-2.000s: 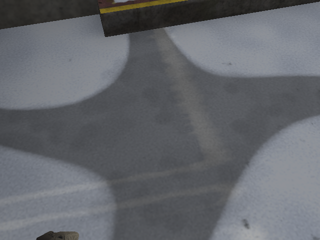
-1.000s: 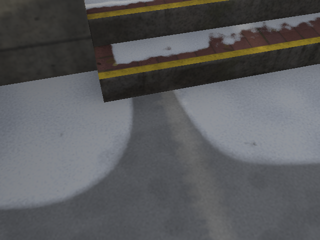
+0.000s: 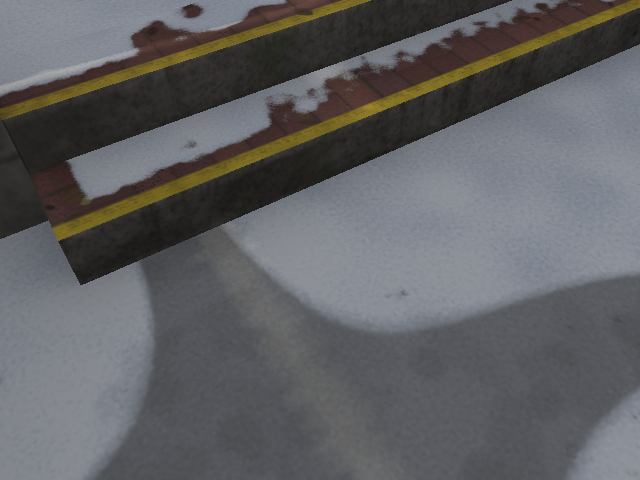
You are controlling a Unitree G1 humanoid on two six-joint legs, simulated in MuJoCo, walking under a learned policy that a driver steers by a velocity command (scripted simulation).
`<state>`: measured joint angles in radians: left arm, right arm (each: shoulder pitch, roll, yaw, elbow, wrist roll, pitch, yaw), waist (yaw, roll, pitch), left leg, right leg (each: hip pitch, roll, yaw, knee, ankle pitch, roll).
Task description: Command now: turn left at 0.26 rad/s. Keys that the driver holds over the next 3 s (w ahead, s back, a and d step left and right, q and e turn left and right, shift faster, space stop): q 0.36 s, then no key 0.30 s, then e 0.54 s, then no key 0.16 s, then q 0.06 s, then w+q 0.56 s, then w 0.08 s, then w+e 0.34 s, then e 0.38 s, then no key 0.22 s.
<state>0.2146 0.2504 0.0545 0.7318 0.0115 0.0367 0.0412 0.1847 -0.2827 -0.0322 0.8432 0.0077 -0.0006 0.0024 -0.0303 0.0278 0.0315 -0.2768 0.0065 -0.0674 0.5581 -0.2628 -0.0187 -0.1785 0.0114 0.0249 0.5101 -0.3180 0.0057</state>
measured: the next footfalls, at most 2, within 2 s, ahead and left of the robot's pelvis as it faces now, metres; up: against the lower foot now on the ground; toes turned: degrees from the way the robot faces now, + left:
right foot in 0.72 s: +0.08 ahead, -0.09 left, +0.00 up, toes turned +18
right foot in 1.30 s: +0.05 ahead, -0.13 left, +0.00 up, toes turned -2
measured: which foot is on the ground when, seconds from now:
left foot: down 0.00-1.00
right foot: down 0.00-0.20, up 0.22-0.70, down 0.72-0.98, up 1.00-1.00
